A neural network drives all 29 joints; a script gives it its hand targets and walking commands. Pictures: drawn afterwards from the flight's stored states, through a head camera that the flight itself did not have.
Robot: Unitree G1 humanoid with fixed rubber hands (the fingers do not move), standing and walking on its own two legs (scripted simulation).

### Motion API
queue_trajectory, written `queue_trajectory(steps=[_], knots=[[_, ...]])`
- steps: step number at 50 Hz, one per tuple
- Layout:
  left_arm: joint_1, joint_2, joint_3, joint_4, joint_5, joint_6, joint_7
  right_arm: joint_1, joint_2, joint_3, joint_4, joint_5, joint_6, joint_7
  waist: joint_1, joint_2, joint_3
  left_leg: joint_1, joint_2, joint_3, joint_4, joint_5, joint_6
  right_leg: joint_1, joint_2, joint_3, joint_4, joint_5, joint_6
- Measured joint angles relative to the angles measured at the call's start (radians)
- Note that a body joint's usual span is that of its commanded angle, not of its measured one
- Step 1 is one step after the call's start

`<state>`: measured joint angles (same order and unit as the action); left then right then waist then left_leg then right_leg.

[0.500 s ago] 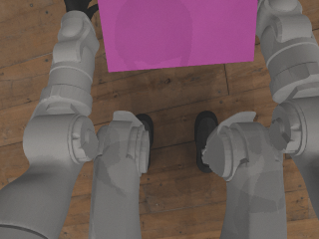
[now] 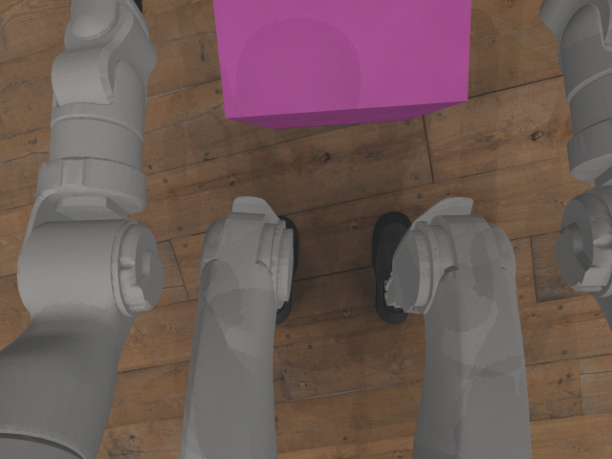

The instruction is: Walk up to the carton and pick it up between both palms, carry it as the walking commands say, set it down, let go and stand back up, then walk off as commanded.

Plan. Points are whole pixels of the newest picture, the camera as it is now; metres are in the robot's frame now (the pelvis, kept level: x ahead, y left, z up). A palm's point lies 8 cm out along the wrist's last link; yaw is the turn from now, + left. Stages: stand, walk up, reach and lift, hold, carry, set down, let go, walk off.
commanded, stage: set down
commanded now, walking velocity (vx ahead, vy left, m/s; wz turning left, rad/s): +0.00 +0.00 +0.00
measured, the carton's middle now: (338, 54) +0.51 +0.01 -0.27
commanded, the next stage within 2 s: let go in 0.88 s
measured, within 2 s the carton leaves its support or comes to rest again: neither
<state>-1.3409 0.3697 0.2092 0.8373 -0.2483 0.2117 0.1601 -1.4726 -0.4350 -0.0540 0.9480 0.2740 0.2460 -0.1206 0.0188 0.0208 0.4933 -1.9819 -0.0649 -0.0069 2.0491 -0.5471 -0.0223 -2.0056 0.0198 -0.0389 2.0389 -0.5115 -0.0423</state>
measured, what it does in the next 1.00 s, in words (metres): rises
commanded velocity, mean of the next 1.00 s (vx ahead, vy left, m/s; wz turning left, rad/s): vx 0.00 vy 0.00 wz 0.00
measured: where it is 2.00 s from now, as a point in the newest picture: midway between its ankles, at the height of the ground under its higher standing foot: (333, 287)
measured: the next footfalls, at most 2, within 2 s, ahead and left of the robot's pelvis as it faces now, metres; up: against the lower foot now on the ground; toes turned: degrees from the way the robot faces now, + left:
none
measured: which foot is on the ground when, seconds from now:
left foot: down 0.00-1.00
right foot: down 0.00-1.00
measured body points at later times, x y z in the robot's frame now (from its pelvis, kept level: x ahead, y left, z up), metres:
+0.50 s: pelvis +0.02 +0.00 +0.12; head +0.36 +0.00 +0.40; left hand +0.56 +0.23 +0.02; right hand +0.59 -0.18 +0.02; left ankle +0.13 +0.12 -0.39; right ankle +0.14 -0.10 -0.39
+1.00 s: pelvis +0.04 +0.00 +0.23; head +0.36 -0.01 +0.54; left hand +0.53 +0.23 +0.13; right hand +0.57 -0.20 +0.12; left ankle +0.13 +0.12 -0.39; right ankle +0.14 -0.10 -0.39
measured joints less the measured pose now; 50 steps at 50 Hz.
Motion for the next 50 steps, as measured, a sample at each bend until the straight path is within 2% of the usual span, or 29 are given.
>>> queue_trajectory(steps=[4,11,14,20,32,38,44,46,50], knots=[[0.004,0.0,0.0,-0.01,0.008,0.018,-0.001,0.0,0.0,0.0,-0.016,-0.017,0.014,0.001,0.0,0.0,0.003,0.048,0.0,0.0,-0.066,0.0,0.0,0.046,0.002,0.006,-0.061,-0.003,0.0],[0.11,-0.006,0.0,-0.212,0.023,0.064,-0.01,0.079,0.001,0.0,-0.224,-0.047,0.056,0.0,0.0,0.0,0.032,0.154,-0.002,-0.002,-0.162,0.0,0.001,0.154,0.002,0.012,-0.154,-0.009,0.0],[0.157,0.004,0.0,-0.264,0.032,0.099,-0.014,0.123,0.001,0.0,-0.27,-0.077,0.091,-0.001,0.0,-0.004,0.031,0.217,-0.002,-0.005,-0.204,0.001,0.002,0.219,0.002,0.012,-0.197,-0.009,0.0],[0.18,0.031,0.0,-0.291,0.034,0.16,-0.022,0.146,0.001,0.0,-0.271,-0.078,0.149,0.011,0.0,-0.008,0.013,0.324,-0.003,-0.013,-0.307,0.02,0.006,0.332,0.002,0.012,-0.304,0.006,0.0],[0.2,0.004,0.0,-0.291,0.048,0.169,-0.052,0.179,0.001,-0.002,-0.25,-0.093,0.137,0.046,0.0,-0.008,-0.09,0.446,-0.003,-0.025,-0.55,0.075,0.008,0.456,0.002,0.017,-0.542,0.055,0.0],[0.287,0.005,0.0,-0.367,0.05,0.162,-0.055,0.257,0.001,-0.006,-0.343,-0.098,0.12,0.046,0.0,-0.008,0.031,0.65,-0.002,-0.031,-0.695,0.103,0.006,0.656,0.002,0.021,-0.678,0.078,0.0],[0.344,0.01,0.0,-0.422,0.05,0.153,-0.067,0.304,0.001,-0.007,-0.383,-0.098,0.12,0.044,0.0,-0.008,0.027,0.733,-0.001,-0.032,-0.798,0.144,0.006,0.737,0.002,0.026,-0.776,0.116,0.0],[0.343,0.006,0.0,-0.406,0.051,0.144,-0.078,0.305,0.001,-0.007,-0.352,-0.098,0.111,0.044,0.0,-0.009,-0.003,0.734,-0.001,-0.032,-0.819,0.158,0.006,0.738,0.002,0.027,-0.797,0.131,0.0],[0.338,-0.018,0.0,-0.293,0.086,0.124,-0.105,0.313,0.007,-0.007,-0.227,-0.114,0.097,0.048,0.0,-0.01,-0.084,0.733,0.0,-0.032,-0.85,0.177,0.007,0.738,0.002,0.029,-0.831,0.15,0.002]])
